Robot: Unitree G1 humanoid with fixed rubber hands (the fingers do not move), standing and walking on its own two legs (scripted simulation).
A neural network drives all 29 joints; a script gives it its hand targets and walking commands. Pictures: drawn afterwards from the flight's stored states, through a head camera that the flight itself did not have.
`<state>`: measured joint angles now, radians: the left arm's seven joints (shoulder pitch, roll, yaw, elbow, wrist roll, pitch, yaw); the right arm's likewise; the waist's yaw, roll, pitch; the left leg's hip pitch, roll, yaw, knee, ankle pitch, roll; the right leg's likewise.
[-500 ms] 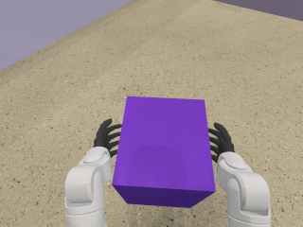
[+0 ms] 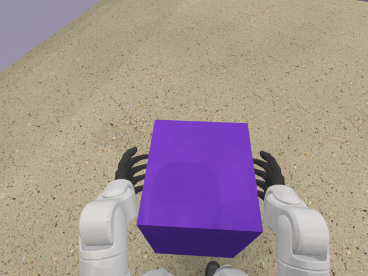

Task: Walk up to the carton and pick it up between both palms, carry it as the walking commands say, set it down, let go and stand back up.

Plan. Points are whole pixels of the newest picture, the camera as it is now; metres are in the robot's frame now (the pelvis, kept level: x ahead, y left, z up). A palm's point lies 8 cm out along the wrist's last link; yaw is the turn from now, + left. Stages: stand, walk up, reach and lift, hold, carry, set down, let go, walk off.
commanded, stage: carry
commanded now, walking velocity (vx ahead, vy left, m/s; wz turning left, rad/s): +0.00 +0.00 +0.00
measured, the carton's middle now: (197, 194) +0.30 +0.01 -0.02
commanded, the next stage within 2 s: none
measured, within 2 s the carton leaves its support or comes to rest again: neither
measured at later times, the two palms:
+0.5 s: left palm (153, 146) +0.34 +0.09 +0.11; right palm (304, 149) +0.34 -0.19 +0.10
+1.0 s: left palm (138, 181) +0.29 +0.12 +0.06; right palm (287, 183) +0.29 -0.16 +0.07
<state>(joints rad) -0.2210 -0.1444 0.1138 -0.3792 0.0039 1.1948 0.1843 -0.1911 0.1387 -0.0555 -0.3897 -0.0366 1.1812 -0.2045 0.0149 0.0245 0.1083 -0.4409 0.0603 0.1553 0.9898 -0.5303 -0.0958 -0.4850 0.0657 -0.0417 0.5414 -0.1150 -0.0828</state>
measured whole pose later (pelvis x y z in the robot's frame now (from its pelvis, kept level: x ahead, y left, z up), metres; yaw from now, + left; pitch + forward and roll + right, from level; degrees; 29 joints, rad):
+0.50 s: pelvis +0.06 -0.05 +0.01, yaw +0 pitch +6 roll +3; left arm -0.20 -0.14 0.11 -0.36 0.01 1.18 0.17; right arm -0.21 0.14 -0.05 -0.38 -0.05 1.20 -0.20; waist 0.02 0.00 -0.10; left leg -0.33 0.04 0.16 0.64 -0.43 0.01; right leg -0.45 0.07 -0.04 0.56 -0.21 -0.11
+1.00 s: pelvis +0.01 -0.02 +0.01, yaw -1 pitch +1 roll +0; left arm -0.23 -0.14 0.15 0.08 0.12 0.90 0.11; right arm -0.23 0.14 -0.10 0.09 -0.15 0.89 -0.12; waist 0.01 -0.03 -0.11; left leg -0.23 0.02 0.16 0.54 -0.34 0.04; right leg -0.39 0.08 -0.04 0.46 -0.10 -0.04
